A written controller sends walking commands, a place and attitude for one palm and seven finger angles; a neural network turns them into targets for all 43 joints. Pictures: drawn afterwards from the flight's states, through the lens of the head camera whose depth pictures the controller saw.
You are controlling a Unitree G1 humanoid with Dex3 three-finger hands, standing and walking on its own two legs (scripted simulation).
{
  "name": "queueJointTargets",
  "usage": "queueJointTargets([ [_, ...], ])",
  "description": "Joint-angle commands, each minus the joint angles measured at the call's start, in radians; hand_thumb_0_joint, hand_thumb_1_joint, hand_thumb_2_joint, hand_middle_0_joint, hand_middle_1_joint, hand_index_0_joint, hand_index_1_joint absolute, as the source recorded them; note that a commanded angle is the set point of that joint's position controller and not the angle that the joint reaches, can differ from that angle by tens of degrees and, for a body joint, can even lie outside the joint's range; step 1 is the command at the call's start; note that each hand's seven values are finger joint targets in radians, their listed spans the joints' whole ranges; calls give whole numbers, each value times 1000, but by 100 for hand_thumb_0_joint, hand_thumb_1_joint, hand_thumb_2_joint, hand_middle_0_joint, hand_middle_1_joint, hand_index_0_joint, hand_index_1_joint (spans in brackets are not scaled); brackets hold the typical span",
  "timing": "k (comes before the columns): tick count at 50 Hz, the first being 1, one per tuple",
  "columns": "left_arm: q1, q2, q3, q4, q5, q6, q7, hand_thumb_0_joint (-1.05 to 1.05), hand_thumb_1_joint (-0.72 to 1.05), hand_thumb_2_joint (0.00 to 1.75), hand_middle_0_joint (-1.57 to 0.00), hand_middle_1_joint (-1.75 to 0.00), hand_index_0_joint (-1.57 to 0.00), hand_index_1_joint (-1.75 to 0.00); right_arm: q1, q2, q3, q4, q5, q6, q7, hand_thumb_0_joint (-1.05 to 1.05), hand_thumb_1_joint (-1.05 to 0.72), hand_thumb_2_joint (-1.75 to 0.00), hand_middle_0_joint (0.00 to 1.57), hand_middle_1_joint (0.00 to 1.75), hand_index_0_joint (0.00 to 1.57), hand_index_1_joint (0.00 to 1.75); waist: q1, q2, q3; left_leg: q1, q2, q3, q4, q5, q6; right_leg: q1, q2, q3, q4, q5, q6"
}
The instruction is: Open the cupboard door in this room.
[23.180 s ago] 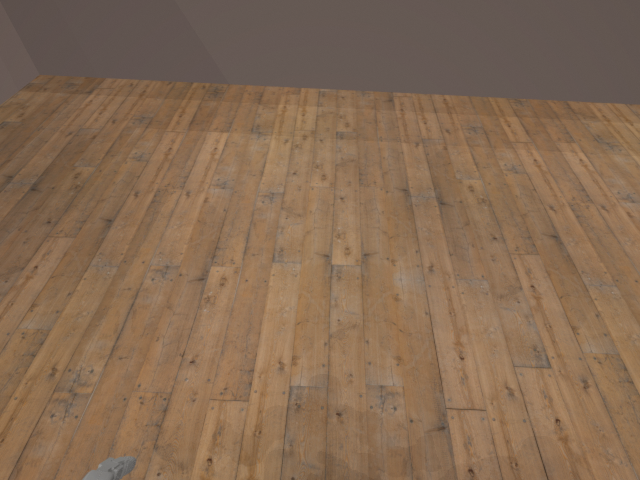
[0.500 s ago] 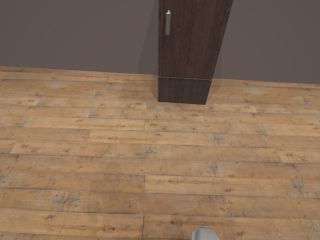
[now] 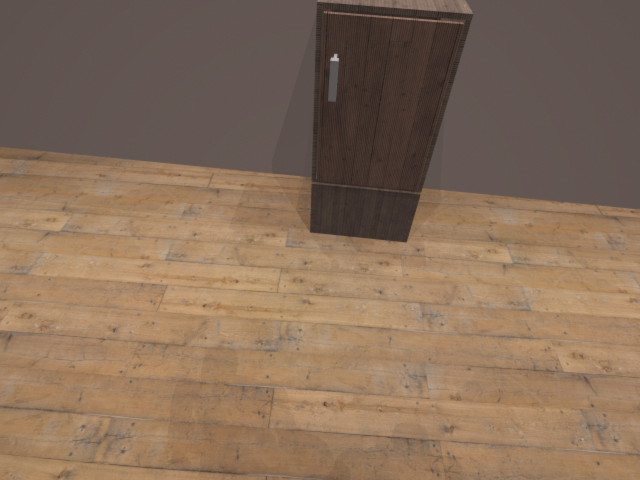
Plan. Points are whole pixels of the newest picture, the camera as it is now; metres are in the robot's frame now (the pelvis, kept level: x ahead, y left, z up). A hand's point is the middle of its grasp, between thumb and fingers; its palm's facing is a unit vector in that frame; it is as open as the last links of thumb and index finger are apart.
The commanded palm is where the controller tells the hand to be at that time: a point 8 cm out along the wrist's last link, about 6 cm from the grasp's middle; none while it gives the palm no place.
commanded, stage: stand and wait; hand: left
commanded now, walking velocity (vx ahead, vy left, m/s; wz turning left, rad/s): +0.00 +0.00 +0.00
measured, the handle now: (333, 77) +1.23 +0.03 -0.03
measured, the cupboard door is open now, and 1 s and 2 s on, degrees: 0 0 0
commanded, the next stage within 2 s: look at it before walking up in 0.82 s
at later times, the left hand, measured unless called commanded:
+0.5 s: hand out of the picture -0.01 +0.16 -0.17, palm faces +0.02 -0.99 -0.13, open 7.3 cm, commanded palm none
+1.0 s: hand out of the picture +0.03 +0.17 -0.17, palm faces +0.01 -0.99 -0.16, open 7.3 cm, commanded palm none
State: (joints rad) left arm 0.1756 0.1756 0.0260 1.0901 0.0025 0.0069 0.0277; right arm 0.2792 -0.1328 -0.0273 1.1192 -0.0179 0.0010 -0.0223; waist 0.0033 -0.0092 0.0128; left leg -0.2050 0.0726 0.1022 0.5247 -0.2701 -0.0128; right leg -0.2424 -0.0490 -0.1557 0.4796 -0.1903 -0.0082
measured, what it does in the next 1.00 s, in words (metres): stands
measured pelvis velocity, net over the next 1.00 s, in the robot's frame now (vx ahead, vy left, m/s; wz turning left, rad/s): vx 0.04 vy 0.01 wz -0.02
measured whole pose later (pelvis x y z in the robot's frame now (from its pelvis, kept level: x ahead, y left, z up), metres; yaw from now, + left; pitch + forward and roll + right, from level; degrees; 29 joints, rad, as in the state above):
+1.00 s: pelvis +0.04 +0.01 +0.01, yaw -1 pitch -1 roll +0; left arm 0.30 0.12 -0.01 1.15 0.01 -0.02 0.04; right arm 0.31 -0.10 -0.01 1.17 0.00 -0.02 -0.03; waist 0.00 0.00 0.04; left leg -0.09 0.04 0.14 0.39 -0.27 0.00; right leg -0.18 -0.06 -0.12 0.41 -0.21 0.01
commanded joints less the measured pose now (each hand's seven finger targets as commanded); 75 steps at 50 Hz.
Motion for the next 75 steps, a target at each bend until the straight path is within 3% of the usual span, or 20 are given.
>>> queueJointTargets([
  [1,101,50,-5,-4,9,-13,-1,0,90,90,-20,-30,-20,-30,6,-96,-5,-41,6,-18,2,0,-90,-90,20,30,20,30,38,119,109,-162,100,-138,-301,-113,16,90,-69,97,-113,8,25],
  [4,128,56,-15,17,4,-26,1,0,90,90,-20,-30,-20,-30,38,-83,-1,-30,9,-20,-1,0,-90,-90,20,30,20,30,15,51,60,-37,78,-87,-253,11,10,65,-93,119,-163,46,18],
  [10,161,51,-24,42,5,-36,6,0,90,90,-20,-30,-20,-30,60,-89,1,-15,12,-21,-2,0,-90,-90,20,30,20,30,-4,-9,38,44,76,-68,-236,77,13,44,-99,125,-177,64,17],
  [28,220,13,-25,63,7,-31,20,0,90,90,-20,-30,-20,-30,102,-53,9,27,14,-30,-12,0,-90,-90,20,30,20,30,4,19,77,19,74,-62,-230,145,25,67,-94,112,-132,117,15],
  [38,206,19,-22,52,6,-31,21,0,90,90,-20,-30,-20,-30,122,-45,7,33,13,-31,-14,0,-90,-90,20,30,20,30,4,2,79,23,74,-59,-222,181,27,80,-94,110,-118,148,12],
  [56,201,35,-19,47,8,-36,20,0,90,90,-20,-30,-20,-30,112,-63,2,24,15,-32,-13,0,-90,-90,20,30,20,30,0,8,61,43,69,-61,-216,171,25,89,-95,115,-131,147,5],
  [68,189,53,-15,40,9,-38,18,0,90,90,-20,-30,-20,-30,94,-80,-2,18,13,-30,-13,0,-90,-90,20,30,20,30,-1,17,92,33,67,-64,-228,124,25,72,-95,118,-150,104,1],
  [75,173,79,-9,30,10,-42,15,0,90,90,-20,-30,-20,-30,77,-110,-9,8,12,-33,-11,0,-90,-90,20,30,20,30,-1,-8,73,43,68,-69,-228,129,28,78,-97,121,-151,112,-4],
])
